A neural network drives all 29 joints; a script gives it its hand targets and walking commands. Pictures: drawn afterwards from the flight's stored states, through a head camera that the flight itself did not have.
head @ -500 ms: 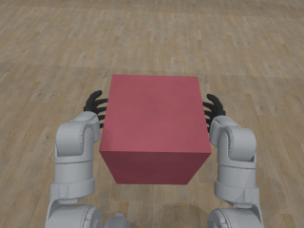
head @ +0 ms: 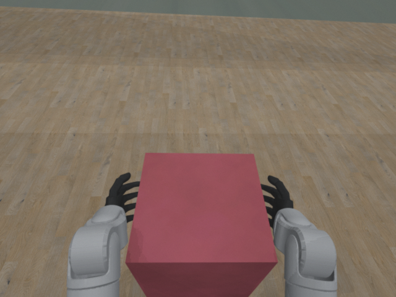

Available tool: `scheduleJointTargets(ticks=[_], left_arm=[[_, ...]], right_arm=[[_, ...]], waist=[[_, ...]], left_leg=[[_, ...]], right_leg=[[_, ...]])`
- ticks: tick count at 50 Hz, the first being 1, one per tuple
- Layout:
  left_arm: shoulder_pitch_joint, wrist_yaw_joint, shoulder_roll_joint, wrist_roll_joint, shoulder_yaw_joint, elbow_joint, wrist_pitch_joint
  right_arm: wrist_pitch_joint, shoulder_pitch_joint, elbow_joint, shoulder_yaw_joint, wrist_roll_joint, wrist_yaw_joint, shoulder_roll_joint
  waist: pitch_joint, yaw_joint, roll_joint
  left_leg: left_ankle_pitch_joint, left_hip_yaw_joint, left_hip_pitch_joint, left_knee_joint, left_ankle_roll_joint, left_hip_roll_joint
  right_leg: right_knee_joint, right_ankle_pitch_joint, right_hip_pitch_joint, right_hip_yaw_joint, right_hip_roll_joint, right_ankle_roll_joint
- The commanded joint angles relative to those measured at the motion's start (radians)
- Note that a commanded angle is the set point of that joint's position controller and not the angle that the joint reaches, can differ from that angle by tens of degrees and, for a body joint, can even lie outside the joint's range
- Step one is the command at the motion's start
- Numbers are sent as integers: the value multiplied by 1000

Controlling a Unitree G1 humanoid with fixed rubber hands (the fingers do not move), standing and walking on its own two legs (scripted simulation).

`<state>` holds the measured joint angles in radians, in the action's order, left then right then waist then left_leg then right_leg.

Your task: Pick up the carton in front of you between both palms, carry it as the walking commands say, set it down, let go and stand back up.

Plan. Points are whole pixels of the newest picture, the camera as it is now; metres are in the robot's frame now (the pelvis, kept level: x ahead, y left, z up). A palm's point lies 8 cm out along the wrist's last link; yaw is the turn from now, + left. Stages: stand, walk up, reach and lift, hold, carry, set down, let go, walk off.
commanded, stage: carry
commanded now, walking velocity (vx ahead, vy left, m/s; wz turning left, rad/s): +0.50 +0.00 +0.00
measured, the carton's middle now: (198, 230) +0.27 +0.00 +0.01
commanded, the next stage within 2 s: none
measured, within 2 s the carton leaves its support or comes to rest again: neither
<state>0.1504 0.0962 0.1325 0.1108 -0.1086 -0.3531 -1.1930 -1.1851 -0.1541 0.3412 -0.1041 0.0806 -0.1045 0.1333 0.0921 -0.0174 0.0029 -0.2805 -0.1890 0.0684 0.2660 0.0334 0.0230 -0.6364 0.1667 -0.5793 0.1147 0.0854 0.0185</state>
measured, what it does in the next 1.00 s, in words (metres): walks ahead: right foot, then left foot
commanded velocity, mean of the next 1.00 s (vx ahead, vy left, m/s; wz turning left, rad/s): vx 0.50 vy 0.00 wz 0.00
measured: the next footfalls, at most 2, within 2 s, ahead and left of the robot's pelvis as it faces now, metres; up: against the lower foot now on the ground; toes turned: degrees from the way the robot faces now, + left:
right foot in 0.12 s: +0.25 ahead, -0.12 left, +0.00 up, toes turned -10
left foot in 0.58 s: +0.52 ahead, +0.12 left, +0.00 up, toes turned +14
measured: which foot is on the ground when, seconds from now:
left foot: down 0.00-0.14, up 0.16-0.56, down 0.58-1.00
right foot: up 0.00-0.10, down 0.12-0.60, up 0.62-1.00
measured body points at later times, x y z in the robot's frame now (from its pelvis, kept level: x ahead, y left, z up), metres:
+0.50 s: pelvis +0.31 -0.01 +0.00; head +0.29 -0.02 +0.45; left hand +0.57 +0.15 +0.08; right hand +0.59 -0.15 +0.08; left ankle +0.44 +0.13 -0.72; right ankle +0.21 -0.12 -0.75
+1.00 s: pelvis +0.64 +0.00 -0.01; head +0.63 +0.01 +0.44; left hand +0.91 +0.16 +0.08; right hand +0.91 -0.14 +0.08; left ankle +0.49 +0.11 -0.75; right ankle +0.78 -0.11 -0.73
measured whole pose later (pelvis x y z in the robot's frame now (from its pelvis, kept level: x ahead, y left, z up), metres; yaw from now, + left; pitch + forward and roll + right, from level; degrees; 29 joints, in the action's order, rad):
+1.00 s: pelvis +0.64 +0.00 -0.01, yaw +1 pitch +4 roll +0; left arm 0.14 0.09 0.13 0.11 -0.10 -0.39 -1.22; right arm -1.21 -0.14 0.37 -0.09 0.10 -0.09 0.13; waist 0.12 -0.01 0.00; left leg -0.36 -0.23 -0.04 0.27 -0.04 0.07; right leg -0.49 0.06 -0.53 0.19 0.09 -0.01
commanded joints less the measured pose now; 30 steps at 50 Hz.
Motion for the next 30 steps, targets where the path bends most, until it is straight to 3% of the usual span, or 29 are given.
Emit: scheduleJointTargets(ticks=[1, 3, 5, 6, 7, 8, 9, 10, 11, 12, 14, 17, 21, 25, 27, 28, 29, 30], left_arm=[[467, -241, 892, -398, 729, -72, -10], [461, -249, 869, -399, 719, -55, -25], [440, -256, 857, -394, 705, -19, -35], [432, -260, 850, -390, 695, 2, -38], [426, -263, 834, -376, 678, 32, -34], [412, -265, 848, -378, 675, 67, -28], [434, -267, 873, -389, 681, 51, -24], [448, -268, 908, -398, 691, 44, -16], [477, -269, 936, -408, 704, 24, -7], [502, -272, 957, -417, 717, 3, 2], [524, -275, 974, -434, 728, -24, 14], [497, -281, 957, -446, 734, -50, 20], [464, -275, 900, -440, 729, -85, 6], [422, -266, 848, -409, 708, -61, -21], [427, -264, 833, -397, 703, -43, -33], [431, -263, 827, -393, 703, -36, -38], [435, -261, 813, -391, 701, -26, -43], [461, -260, 821, -399, 711, -40, -54]], right_arm=[[-20, -436, 70, 695, -389, 278, 875], [-31, -428, 53, 690, -373, 275, 856], [-42, -433, 38, 689, -365, 274, 843], [-47, -434, 28, 689, -362, 273, 829], [-55, -463, 39, 700, -366, 273, 828], [-58, -485, 35, 705, -370, 276, 823], [-51, -499, 18, 712, -373, 278, 854], [-42, -508, 13, 713, -380, 282, 877], [-31, -515, 11, 717, -383, 284, 905], [-19, -514, 14, 722, -384, 284, 926], [-3, -512, 19, 729, -384, 280, 961], [11, -478, 42, 732, -367, 265, 960], [-1, -447, 81, 730, -360, 250, 912], [-32, -428, 73, 713, -362, 256, 858], [-44, -422, 51, 703, -362, 261, 843], [-48, -413, 35, 694, -361, 264, 834], [-52, -402, 16, 685, -358, 266, 827], [-47, -401, -10, 666, -342, 270, 814]], waist=[[195, -9, -159], [171, -7, -162], [216, 17, -127], [270, 33, -90], [336, 48, 138], [336, 53, 327], [315, 42, 241], [317, 43, 151], [293, 38, 59], [280, 30, 34], [271, 28, 84], [236, 28, 118], [196, 33, 128], [155, 38, 141], [152, 26, 127], [189, 15, 86], [245, -5, 30], [313, -17, -202]], left_leg=[[539, 92, -186, -22, 78, 210], [603, 71, -175, 32, 59, 210], [655, -10, -78, 232, 19, 168], [521, -25, 65, 383, -16, 147], [254, -12, 338, 680, -66, 63], [-176, 56, 578, 881, -70, -44], [-215, 150, 647, 1013, -39, 9], [-187, 180, 643, 1032, -20, 53], [-128, 191, 626, 977, -12, 90], [-74, 199, 588, 897, -14, 116], [-21, 157, 521, 765, -25, 110], [44, 107, 519, 563, -52, 107], [164, 40, 488, 339, -54, 77], [226, -8, 429, 228, -39, 56], [190, -62, 311, 161, -25, 27], [145, -97, 159, 149, -18, -5], [100, 1, -53, 158, -3, 66], [-41, 431, -258, 50, 115, 320]], right_leg=[[101, -91, 18, 69, -37, -14], [152, -99, 88, 93, -49, -35], [213, -57, 337, 161, -105, -52], [199, -9, 551, 88, -44, -64], [275, 128, 764, -331, 212, -171], [390, 27, 863, -617, 331, -263], [372, -85, 840, -557, 341, -269], [356, -160, 778, -473, 314, -251], [367, -152, 697, -394, 299, -214], [403, -101, 629, -324, 277, -180], [453, 5, 555, -208, 238, -149], [507, 55, 539, -126, 214, -161], [482, -88, 573, -36, 178, -146], [422, -164, 609, 1, 168, -120], [312, -199, 589, 39, 149, -96], [175, -258, 528, 87, 112, -74], [-7, -211, 386, 111, 84, -40], [-315, -14, 117, 103, -16, 20]])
